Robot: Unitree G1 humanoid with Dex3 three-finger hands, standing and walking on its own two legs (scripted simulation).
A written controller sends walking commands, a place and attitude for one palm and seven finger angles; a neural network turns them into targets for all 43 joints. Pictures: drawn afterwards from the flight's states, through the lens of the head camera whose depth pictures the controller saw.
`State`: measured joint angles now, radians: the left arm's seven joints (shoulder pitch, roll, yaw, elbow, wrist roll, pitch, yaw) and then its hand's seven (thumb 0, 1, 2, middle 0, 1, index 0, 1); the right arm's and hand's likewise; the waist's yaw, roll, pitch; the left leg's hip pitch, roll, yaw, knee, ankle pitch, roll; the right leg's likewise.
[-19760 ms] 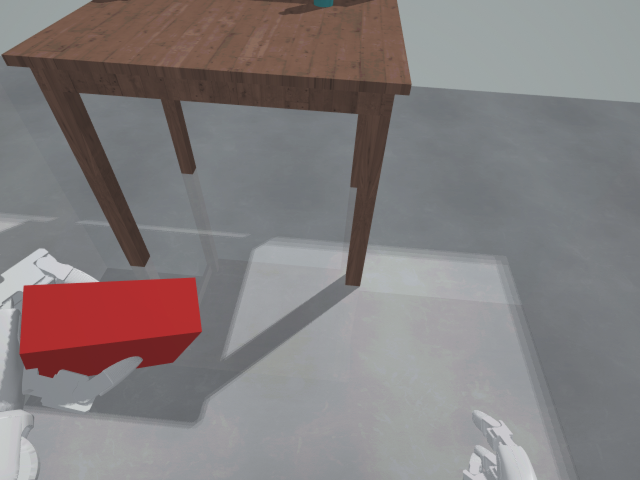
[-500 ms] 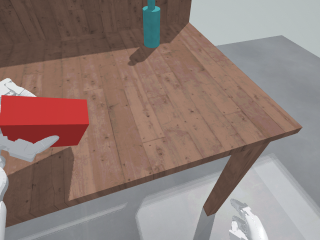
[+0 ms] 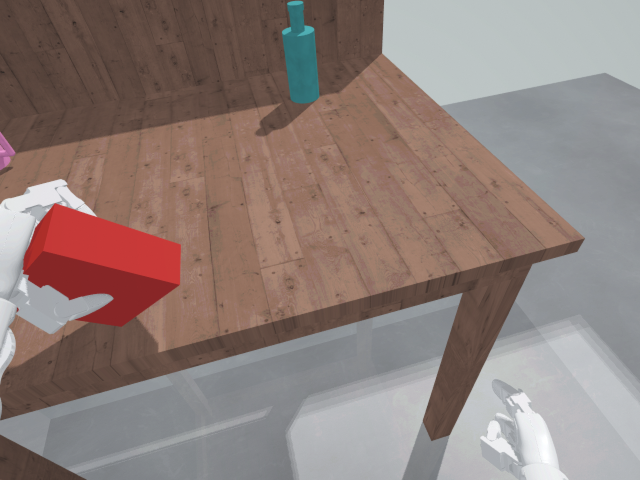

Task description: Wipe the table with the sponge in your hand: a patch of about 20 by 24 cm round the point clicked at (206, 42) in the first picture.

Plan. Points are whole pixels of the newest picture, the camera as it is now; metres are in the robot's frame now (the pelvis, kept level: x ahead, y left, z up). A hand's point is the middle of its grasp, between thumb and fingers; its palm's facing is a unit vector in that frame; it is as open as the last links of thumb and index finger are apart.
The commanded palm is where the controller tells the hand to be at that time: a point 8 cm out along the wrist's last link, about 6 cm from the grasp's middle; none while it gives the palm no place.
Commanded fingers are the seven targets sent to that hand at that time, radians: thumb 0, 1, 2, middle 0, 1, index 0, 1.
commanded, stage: turn the palm down, sponge in hand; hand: left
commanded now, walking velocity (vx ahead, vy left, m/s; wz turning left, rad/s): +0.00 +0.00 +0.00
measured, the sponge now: (114, 278) +0.26 +0.27 +0.16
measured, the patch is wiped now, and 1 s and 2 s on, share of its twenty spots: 0.05 0.05 0.05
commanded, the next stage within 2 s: move the sponge above the wiping area in 1.54 s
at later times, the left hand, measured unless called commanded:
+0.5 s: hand (43, 244) +0.25 +0.32 +0.22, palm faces +0.30 -0.34 -0.89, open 9.7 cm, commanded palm +0.20 +0.32 +0.28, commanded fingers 0.00 0.10 1.30 -1.20 -1.60 -1.20 -1.60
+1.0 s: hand (31, 228) +0.25 +0.31 +0.25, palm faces +0.25 -0.11 -0.96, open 9.6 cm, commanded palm +0.19 +0.32 +0.32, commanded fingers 0.00 0.10 1.30 -1.20 -1.60 -1.20 -1.60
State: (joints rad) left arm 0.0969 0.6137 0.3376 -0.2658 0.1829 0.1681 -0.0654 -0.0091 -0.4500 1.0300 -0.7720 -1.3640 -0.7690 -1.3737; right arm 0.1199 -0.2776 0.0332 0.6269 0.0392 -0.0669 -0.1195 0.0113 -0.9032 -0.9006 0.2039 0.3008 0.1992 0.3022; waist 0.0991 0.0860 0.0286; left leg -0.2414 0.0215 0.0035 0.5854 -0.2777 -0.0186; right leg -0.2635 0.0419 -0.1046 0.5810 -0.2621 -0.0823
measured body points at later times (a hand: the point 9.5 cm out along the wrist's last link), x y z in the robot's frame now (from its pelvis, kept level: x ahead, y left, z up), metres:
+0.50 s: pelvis +0.01 +0.03 +0.00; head +0.00 -0.01 +0.45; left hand +0.23 +0.33 +0.26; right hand +0.25 -0.17 -0.07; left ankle +0.03 +0.14 -0.73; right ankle +0.04 -0.06 -0.73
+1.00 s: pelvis +0.00 +0.04 +0.01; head -0.02 -0.01 +0.46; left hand +0.23 +0.31 +0.30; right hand +0.27 -0.14 -0.05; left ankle +0.03 +0.14 -0.73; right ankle +0.04 -0.06 -0.73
